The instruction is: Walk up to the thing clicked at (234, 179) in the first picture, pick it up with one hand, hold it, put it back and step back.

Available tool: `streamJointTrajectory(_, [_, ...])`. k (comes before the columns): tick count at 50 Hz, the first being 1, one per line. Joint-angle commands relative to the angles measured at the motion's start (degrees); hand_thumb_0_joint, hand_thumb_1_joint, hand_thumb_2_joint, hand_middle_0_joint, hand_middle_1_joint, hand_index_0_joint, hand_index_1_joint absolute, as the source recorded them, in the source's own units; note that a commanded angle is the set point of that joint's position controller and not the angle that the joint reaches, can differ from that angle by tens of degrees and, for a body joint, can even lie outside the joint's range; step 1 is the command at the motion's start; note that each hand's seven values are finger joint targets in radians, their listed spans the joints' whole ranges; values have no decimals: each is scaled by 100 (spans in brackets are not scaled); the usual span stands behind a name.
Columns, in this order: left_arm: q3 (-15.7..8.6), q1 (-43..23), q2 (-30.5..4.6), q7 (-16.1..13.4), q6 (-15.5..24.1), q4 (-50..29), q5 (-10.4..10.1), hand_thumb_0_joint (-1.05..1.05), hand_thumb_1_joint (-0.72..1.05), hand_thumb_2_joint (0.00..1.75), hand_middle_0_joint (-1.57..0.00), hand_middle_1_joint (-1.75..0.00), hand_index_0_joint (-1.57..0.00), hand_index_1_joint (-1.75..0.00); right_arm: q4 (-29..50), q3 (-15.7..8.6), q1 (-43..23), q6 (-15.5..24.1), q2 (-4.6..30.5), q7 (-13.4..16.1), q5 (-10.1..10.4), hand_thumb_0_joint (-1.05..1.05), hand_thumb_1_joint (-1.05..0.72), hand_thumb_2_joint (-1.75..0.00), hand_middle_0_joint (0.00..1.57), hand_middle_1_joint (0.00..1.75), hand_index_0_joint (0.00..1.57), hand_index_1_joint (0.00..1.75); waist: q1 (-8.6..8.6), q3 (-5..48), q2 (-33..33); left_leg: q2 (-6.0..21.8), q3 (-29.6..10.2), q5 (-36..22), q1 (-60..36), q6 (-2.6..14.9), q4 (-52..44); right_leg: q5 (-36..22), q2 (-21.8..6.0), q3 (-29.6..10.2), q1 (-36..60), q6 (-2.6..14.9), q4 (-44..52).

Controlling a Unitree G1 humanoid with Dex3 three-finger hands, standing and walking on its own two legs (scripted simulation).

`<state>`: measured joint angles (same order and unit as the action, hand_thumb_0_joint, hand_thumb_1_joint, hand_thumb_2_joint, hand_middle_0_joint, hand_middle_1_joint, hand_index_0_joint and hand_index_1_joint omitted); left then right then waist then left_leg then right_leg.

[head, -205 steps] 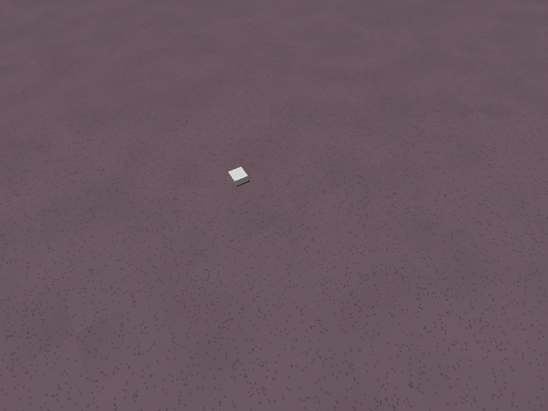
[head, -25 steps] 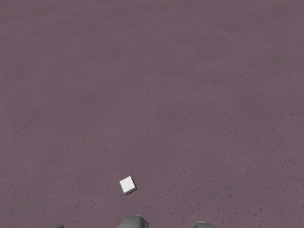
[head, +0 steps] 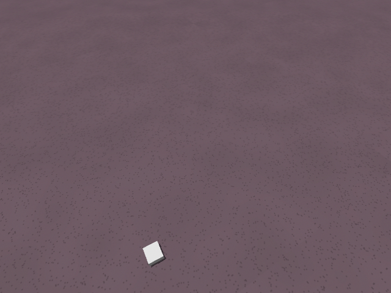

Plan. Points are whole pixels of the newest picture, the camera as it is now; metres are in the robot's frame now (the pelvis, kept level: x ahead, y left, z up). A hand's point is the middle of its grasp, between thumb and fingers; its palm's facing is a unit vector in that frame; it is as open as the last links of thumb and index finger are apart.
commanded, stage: walk up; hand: left
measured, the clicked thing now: (153, 253) +0.40 +0.25 -0.75
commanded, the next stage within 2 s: stand in 0.88 s
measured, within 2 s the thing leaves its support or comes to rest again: neither
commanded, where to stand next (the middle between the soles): +0.05 +0.00 m, yaw +0 degrees
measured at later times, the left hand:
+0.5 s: hand out of the picture +0.10 +0.25 -0.14, palm faces -0.04 -0.94 -0.35, open 7.4 cm
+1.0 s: hand out of the picture +0.11 +0.25 -0.14, palm faces -0.04 -0.94 -0.35, open 7.4 cm
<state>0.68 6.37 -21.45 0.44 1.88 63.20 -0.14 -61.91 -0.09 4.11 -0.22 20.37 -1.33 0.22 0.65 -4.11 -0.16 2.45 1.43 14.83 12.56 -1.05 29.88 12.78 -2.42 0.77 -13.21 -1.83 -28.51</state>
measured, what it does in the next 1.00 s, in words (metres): stands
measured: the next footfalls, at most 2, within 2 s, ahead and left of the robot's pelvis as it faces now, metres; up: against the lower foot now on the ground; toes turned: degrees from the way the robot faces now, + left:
none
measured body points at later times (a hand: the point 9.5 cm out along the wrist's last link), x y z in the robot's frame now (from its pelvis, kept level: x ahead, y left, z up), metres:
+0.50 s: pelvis +0.01 +0.00 +0.01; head +0.02 -0.01 +0.46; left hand +0.10 +0.30 -0.12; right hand +0.09 -0.31 -0.13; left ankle +0.02 +0.13 -0.74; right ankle +0.03 -0.14 -0.74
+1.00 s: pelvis +0.02 -0.01 +0.01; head +0.03 -0.01 +0.46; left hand +0.11 +0.30 -0.12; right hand +0.09 -0.31 -0.12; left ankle +0.02 +0.13 -0.74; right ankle +0.03 -0.14 -0.74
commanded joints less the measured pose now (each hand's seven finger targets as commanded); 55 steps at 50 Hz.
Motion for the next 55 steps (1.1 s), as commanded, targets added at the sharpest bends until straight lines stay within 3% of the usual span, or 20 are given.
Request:
streamJointTrajectory(1, [-245, -375, -1234, -110, 113, -189, -10, 0, 90, 90, -20, -30, -20, -30, 179, -280, -291, 115, 1323, 91, 2, 0, -90, -90, 20, 30, 20, 30, -59, 604, 163, 515, -558, -615, -236, 326, -927, -850, -468, -443, 318, 298, 692])
streamJointTrajectory(8, [-256, -519, -1197, -102, 96, -23, 4, 0, 90, 90, -20, -30, -20, -30, 1, -273, -387, 110, 1264, 91, 1, 0, -90, -90, 20, 30, 20, 30, -51, 804, 17, 518, -407, -1192, -668, 270, -1110, -1254, -556, -459, 565, 239, 931])
streamJointTrajectory(17, [-285, -578, -1164, -94, 68, 38, 62, 0, 90, 90, -20, -30, -20, -30, -72, -278, -420, 81, 1207, 71, -22, 0, -90, -90, 20, 30, 20, 30, -56, 576, -56, 472, -383, -697, -665, 221, -1297, -623, -528, -494, 426, 206, 1271])
streamJointTrajectory(43, [-343, -548, -1100, -104, 18, -77, 82, 0, 90, 90, -20, -30, -20, -30, -70, -328, -96, 86, 1212, 106, -45, 0, -90, -90, 20, 30, 20, 30, -107, 662, 9, 487, -341, -950, -746, 215, -1300, -969, -495, -462, 594, 235, 1107])
streamJointTrajectory(47, [-313, -497, -1100, -94, -16, -81, 34, 0, 90, 90, -20, -30, -20, -30, -47, -279, -189, 154, 1187, 136, -86, 0, -90, -90, 20, 30, 20, 30, -113, 546, -22, 571, -416, -1284, -713, 105, -1452, -1058, -503, -442, 586, 214, 1150])
streamJointTrajectory(49, [-314, -484, -1103, -82, -29, -81, 39, 0, 90, 90, -20, -30, -20, -30, -48, -276, -207, 154, 1195, 144, -82, 0, -90, -90, 20, 30, 20, 30, -113, 588, 93, 581, -388, -1085, -717, 117, -1474, -991, -535, -478, 654, 223, 1178])
streamJointTrajectory(55, [-310, -439, -1136, -75, -7, -97, 52, 0, 90, 90, -20, -30, -20, -30, -57, -265, -167, 178, 1161, 139, -78, 0, -90, -90, 20, 30, 20, 30, -127, 648, 0, 585, -354, -1262, -837, 88, -1467, -1173, -548, -472, 668, 225, 1213])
